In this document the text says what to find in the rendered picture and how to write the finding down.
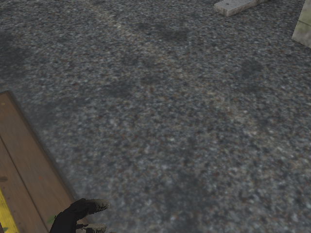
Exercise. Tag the robot left hand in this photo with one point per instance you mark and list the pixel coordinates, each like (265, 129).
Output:
(66, 221)

